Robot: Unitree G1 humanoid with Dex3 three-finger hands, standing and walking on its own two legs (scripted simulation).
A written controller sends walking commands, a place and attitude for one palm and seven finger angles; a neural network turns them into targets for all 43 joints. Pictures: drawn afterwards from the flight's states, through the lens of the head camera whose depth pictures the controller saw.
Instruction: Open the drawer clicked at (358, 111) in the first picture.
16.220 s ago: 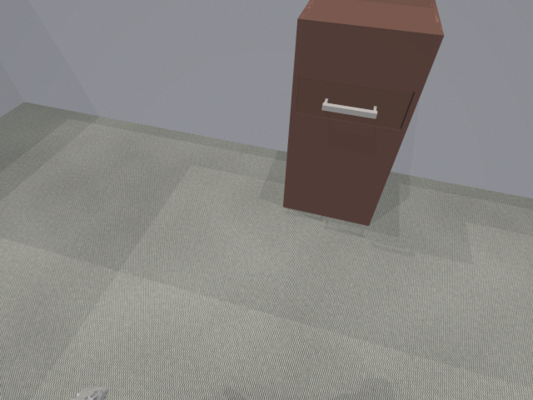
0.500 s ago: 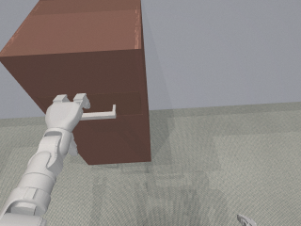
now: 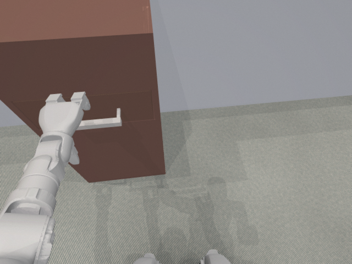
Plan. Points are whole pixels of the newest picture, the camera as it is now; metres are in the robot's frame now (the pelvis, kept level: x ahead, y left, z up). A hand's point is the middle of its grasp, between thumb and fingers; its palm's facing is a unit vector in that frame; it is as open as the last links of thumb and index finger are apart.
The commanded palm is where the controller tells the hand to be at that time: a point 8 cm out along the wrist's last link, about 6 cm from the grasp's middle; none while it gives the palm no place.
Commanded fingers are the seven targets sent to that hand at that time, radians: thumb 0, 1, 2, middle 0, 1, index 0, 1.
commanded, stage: move the hooked fingers above the handle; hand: left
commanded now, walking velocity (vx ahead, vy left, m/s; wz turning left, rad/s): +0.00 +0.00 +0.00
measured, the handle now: (90, 119) +0.53 +0.28 -0.09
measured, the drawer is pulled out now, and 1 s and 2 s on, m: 0.00 0.00 0.00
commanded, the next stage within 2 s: lower the fingers behind the handle in 1.12 s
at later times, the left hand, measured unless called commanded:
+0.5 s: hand (75, 124) +0.48 +0.29 -0.05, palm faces -0.09 +0.00 -1.00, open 13.8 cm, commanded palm +0.47 +0.28 +0.02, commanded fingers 0.00 -0.50 0.30 -0.30 -1.20 -0.30 -1.20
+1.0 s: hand (75, 127) +0.47 +0.29 -0.04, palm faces -0.09 -0.03 -1.00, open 13.8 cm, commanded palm +0.47 +0.28 +0.02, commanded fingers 0.00 -0.50 0.30 -0.30 -1.20 -0.30 -1.20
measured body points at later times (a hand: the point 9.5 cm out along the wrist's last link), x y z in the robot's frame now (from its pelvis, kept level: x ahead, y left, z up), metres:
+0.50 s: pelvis +0.00 +0.00 -0.04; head +0.15 +0.00 +0.39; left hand +0.48 +0.29 +0.01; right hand +0.01 -0.28 -0.16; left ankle -0.02 +0.10 -0.69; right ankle +0.02 -0.14 -0.69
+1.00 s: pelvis +0.00 +0.00 -0.03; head +0.13 +0.02 +0.40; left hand +0.46 +0.29 +0.01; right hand +0.01 -0.28 -0.16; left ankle -0.02 +0.10 -0.70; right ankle +0.02 -0.14 -0.69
